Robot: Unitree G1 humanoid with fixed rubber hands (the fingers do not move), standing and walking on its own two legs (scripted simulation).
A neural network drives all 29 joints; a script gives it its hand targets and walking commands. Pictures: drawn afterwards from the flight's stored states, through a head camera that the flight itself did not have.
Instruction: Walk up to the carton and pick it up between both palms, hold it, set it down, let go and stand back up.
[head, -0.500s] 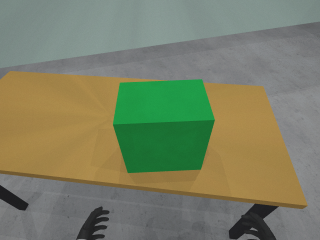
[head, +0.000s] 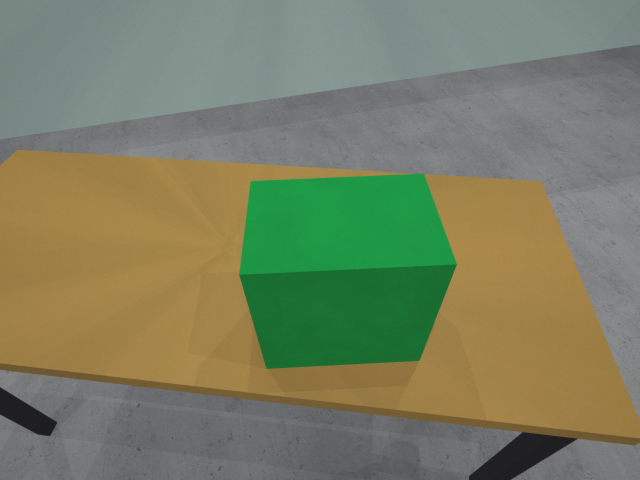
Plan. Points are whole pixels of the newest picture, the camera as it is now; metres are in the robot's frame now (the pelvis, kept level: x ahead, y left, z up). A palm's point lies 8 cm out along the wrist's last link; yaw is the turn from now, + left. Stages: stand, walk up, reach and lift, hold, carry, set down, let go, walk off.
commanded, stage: stand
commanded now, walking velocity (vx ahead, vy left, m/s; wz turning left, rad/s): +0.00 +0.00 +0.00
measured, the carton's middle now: (340, 276) +0.41 +0.01 +0.00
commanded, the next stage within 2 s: none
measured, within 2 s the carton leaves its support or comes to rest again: neither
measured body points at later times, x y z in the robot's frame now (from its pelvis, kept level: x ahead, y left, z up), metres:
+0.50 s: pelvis -0.03 +0.01 +0.00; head -0.03 +0.01 +0.45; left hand -0.07 +0.23 -0.16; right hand -0.07 -0.21 -0.15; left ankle -0.04 +0.10 -0.74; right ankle -0.04 -0.14 -0.74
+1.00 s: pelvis -0.05 +0.01 +0.00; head -0.04 +0.01 +0.45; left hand -0.10 +0.21 -0.16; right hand -0.10 -0.21 -0.16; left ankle -0.04 +0.10 -0.74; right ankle -0.04 -0.14 -0.74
